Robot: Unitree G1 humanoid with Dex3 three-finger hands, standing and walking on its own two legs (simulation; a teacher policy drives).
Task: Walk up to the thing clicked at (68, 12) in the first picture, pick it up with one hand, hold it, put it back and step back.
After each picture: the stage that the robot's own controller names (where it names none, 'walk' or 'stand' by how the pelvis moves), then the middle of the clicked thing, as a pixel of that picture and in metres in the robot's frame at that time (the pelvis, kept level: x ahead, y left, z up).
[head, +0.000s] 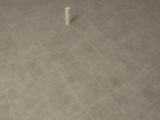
stand; (67, 16) +1.98 +0.11 -0.65
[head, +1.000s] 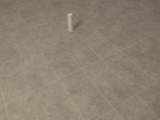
walk; (70, 22) +1.84 +0.22 -0.65
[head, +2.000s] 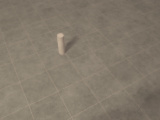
walk; (61, 44) +1.22 +0.24 -0.64
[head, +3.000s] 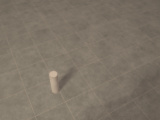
walk; (54, 82) +0.78 +0.22 -0.64
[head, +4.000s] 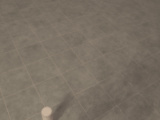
stand; (48, 118) +0.47 +0.19 -0.63
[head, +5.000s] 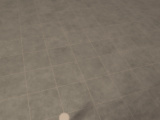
stand; out of the picture +0.45 +0.09 -0.64
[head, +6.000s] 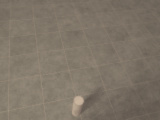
stand; (77, 106) +0.48 -0.03 -0.64
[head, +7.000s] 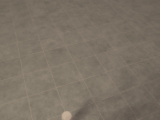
stand; out of the picture +0.47 +0.07 -0.65
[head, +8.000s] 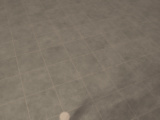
stand; out of the picture +0.44 +0.09 -0.65
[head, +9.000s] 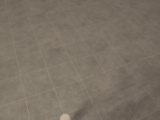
stand; out of the picture +0.44 +0.08 -0.66
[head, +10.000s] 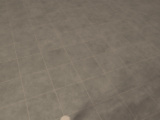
stand; out of the picture +0.43 +0.08 -0.66
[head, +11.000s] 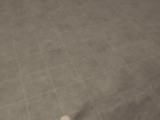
stand; out of the picture +0.43 +0.08 -0.66
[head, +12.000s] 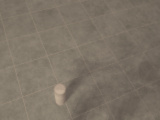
go down; (60, 95) +0.47 +0.08 -0.53
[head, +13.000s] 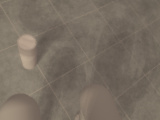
go down; (28, 54) +0.52 +0.13 -0.28
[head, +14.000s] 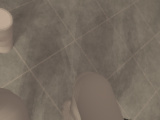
close in; (1, 34) +0.51 +0.16 -0.22
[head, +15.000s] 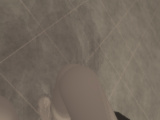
close; out of the picture +0.50 +0.20 -0.19
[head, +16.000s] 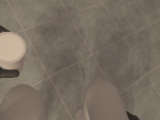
lift; (11, 58) +0.39 +0.20 -0.08
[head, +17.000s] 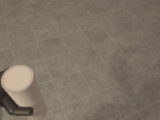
hold; (29, 98) +0.29 +0.15 +0.06
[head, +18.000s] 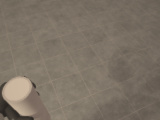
hold; (31, 107) +0.28 +0.15 +0.02
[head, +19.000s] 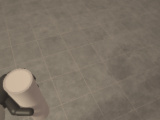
hold; (31, 99) +0.30 +0.15 +0.02
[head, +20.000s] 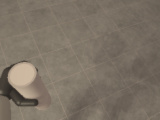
crouch; (34, 90) +0.33 +0.13 -0.04
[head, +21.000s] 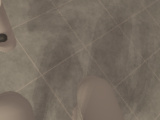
lower; out of the picture +0.51 +0.16 -0.06
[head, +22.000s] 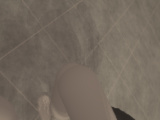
lower; out of the picture +0.47 +0.22 -0.19
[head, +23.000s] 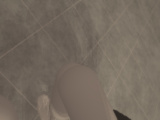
lower; out of the picture +0.47 +0.22 -0.19
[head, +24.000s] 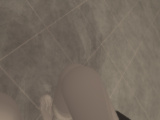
lower; out of the picture +0.46 +0.21 -0.19
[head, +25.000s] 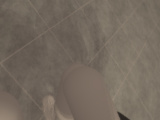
lower; out of the picture +0.45 +0.21 -0.19
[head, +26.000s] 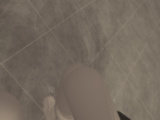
draw back; out of the picture +0.45 +0.20 -0.18
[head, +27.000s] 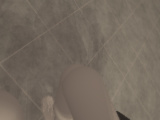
stand; out of the picture +0.46 +0.20 -0.19
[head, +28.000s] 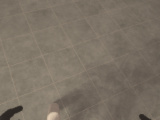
stand; (53, 112) +0.37 +0.10 -0.50
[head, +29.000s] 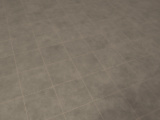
stand; out of the picture +0.24 -0.06 -0.68
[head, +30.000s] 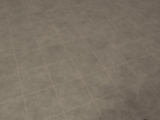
stand; out of the picture +0.25 +0.05 -0.68
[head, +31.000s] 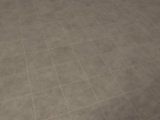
stand; out of the picture +0.26 +0.04 -0.73
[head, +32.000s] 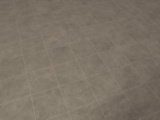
stand; out of the picture +0.26 +0.05 -0.75
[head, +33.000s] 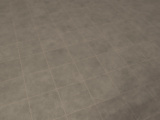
stand; out of the picture +0.24 +0.05 -0.75
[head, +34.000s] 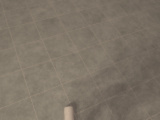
walk; out of the picture +0.32 +0.01 -0.73
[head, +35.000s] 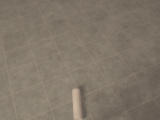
walk; (77, 104) +0.55 +0.05 -0.73
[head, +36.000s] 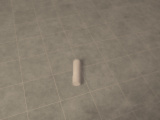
stand; (76, 72) +0.85 +0.01 -0.72
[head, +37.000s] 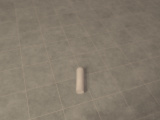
stand; (80, 80) +0.84 -0.03 -0.73
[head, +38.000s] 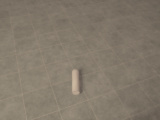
stand; (75, 81) +0.89 +0.01 -0.75
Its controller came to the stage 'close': yes
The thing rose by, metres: 0.66
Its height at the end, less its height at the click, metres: -0.09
